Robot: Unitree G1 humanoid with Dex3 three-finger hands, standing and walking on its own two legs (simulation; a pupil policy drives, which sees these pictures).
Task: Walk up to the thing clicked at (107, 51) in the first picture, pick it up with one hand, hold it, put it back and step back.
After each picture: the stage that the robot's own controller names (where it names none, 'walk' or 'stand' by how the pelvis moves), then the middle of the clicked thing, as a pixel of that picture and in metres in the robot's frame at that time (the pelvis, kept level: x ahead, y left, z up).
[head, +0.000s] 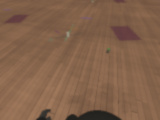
stand; (108, 50) +1.49 -0.40 -0.72
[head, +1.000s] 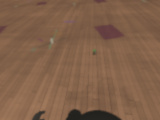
walk; (94, 52) +1.40 +0.01 -0.70
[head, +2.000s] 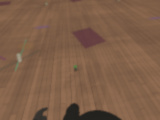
walk; (75, 68) +0.87 +0.28 -0.71
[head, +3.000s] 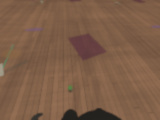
walk; (70, 88) +0.48 +0.22 -0.71
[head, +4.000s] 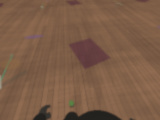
stand; (71, 104) +0.30 +0.20 -0.71
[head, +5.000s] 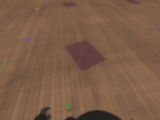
stand; (68, 107) +0.26 +0.22 -0.72
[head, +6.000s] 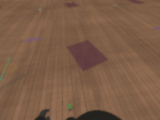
stand; (70, 107) +0.27 +0.22 -0.73
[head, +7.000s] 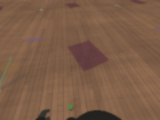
stand; (70, 107) +0.27 +0.21 -0.73
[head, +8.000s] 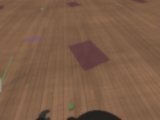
stand; (71, 107) +0.27 +0.21 -0.73
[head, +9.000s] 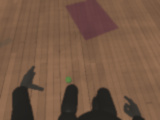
go down; (68, 80) +0.34 +0.19 -0.51
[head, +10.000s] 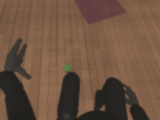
go down; (67, 68) +0.39 +0.20 -0.33
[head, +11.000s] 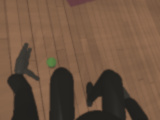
close in; (51, 63) +0.37 +0.23 -0.25
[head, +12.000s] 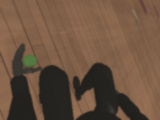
close; (29, 62) +0.37 +0.25 -0.22
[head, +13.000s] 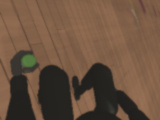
close; (28, 62) +0.36 +0.25 -0.23
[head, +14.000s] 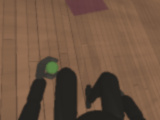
lift; (51, 68) +0.31 +0.25 -0.12
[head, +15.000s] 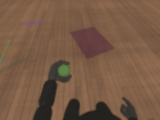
lift; (64, 74) +0.32 +0.17 +0.03
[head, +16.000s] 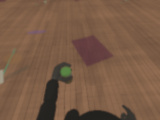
hold; (67, 75) +0.32 +0.17 +0.02
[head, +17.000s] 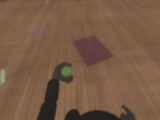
hold; (67, 75) +0.32 +0.17 +0.02
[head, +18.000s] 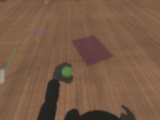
crouch; (67, 75) +0.32 +0.16 +0.01
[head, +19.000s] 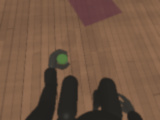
crouch; (63, 61) +0.40 +0.18 -0.09
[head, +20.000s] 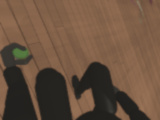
lower; (22, 56) +0.41 +0.27 -0.23
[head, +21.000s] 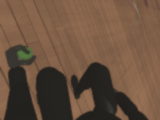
lower; (25, 56) +0.40 +0.26 -0.23
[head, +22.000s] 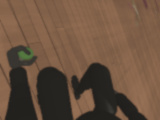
lower; (26, 56) +0.40 +0.26 -0.23
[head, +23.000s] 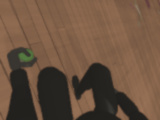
lower; (26, 58) +0.39 +0.26 -0.22
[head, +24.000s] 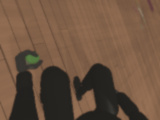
loosen; (32, 60) +0.38 +0.24 -0.23
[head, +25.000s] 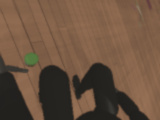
withdraw; (31, 60) +0.37 +0.24 -0.23
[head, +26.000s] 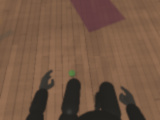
walk; (72, 73) +0.38 +0.17 -0.44
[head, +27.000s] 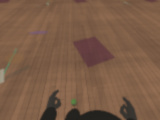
stand; (73, 102) +0.31 +0.15 -0.66
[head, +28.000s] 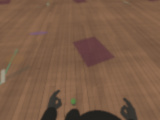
stand; (73, 102) +0.32 +0.17 -0.67
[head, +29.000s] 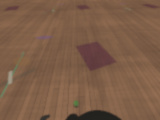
stand; (76, 104) +0.33 +0.15 -0.72
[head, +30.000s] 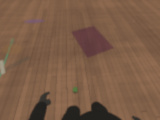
walk; (75, 90) +0.37 +0.13 -0.71
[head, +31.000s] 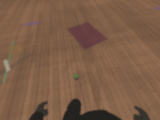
walk; (76, 77) +0.58 +0.19 -0.69
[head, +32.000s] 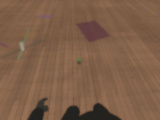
walk; (79, 61) +0.93 +0.17 -0.70
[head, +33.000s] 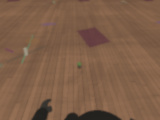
stand; (79, 65) +0.95 +0.18 -0.71
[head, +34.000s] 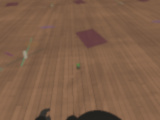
stand; (78, 66) +0.97 +0.21 -0.73
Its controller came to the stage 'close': yes
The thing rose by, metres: 0.72
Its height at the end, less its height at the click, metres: +0.00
